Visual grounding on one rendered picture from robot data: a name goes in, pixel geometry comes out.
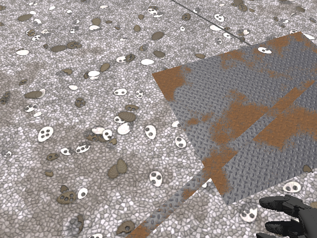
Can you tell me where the right robot hand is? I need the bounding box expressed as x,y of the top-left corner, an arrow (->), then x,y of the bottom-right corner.
256,194 -> 317,238

